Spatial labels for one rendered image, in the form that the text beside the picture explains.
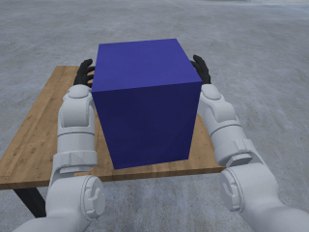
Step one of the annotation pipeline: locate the left robot upper arm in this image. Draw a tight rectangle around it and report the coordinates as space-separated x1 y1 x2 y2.
13 175 105 232

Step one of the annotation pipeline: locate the carton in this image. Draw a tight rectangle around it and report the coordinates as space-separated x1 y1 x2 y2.
91 39 203 170

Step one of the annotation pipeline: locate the right robot hand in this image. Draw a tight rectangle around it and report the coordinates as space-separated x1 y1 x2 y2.
190 54 211 85

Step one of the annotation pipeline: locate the robot left forearm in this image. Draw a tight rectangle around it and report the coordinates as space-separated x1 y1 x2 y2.
45 84 98 212

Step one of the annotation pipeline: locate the left robot hand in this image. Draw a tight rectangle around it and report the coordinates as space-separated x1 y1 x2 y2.
73 59 96 88

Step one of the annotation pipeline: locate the table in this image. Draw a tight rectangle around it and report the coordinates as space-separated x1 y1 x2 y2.
0 66 227 218

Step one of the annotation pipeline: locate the right robot upper arm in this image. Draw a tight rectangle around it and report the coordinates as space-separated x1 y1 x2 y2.
219 162 309 232

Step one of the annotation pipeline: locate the robot right forearm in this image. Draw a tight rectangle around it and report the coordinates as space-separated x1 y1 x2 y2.
197 84 280 197

